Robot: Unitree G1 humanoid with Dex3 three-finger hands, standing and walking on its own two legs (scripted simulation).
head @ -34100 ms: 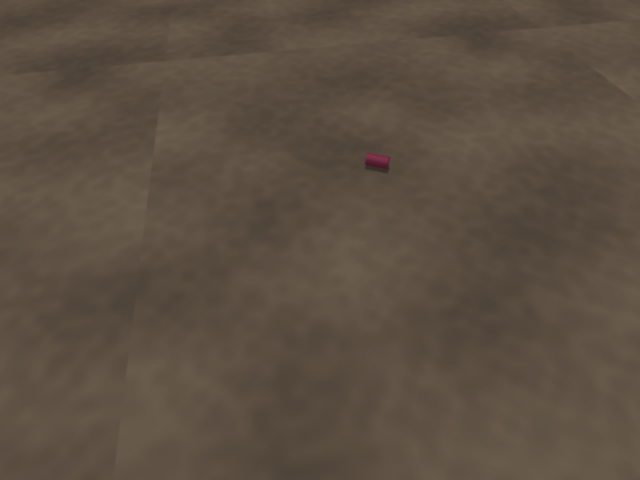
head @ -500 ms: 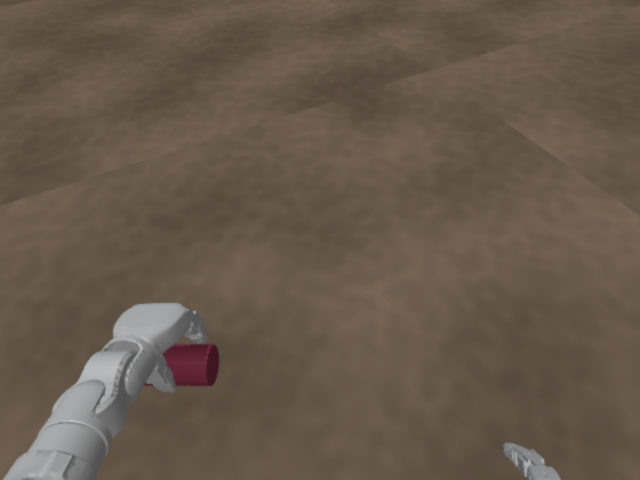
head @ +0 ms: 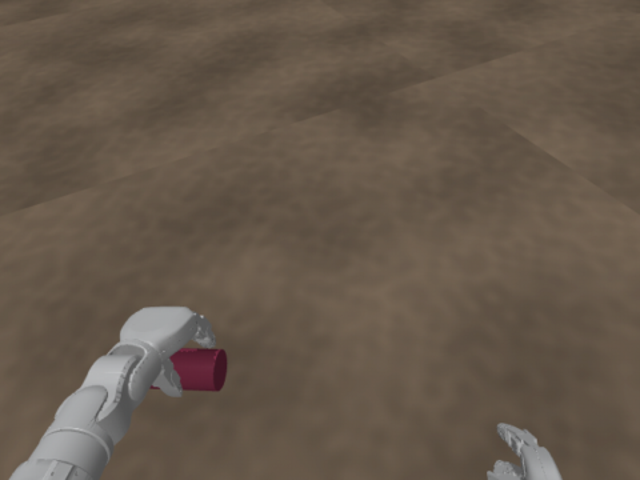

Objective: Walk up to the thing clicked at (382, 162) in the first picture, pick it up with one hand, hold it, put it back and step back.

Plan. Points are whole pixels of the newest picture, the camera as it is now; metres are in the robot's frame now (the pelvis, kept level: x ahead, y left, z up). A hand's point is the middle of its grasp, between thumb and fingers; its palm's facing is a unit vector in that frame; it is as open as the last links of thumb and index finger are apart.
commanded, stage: hold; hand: left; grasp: from above
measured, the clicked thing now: (184, 368) +0.30 +0.21 -0.08
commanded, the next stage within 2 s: crouch in 0.72 s
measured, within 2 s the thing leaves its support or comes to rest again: neither
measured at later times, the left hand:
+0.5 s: hand (165, 362) +0.29 +0.22 -0.03, palm faces -0.49 -0.01 -0.87, open 8.0 cm
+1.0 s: hand (169, 355) +0.30 +0.22 -0.04, palm faces -0.50 -0.02 -0.86, open 8.0 cm
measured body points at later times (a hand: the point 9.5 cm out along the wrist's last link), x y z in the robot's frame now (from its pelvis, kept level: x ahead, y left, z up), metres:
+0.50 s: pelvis +0.01 +0.01 +0.01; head +0.02 -0.02 +0.45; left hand +0.31 +0.22 +0.02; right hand +0.16 -0.24 -0.11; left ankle +0.01 +0.13 -0.73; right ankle +0.05 -0.12 -0.73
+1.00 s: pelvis +0.02 +0.01 +0.01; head +0.03 -0.01 +0.46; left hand +0.32 +0.22 +0.01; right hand +0.16 -0.25 -0.11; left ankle +0.01 +0.13 -0.73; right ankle +0.05 -0.12 -0.73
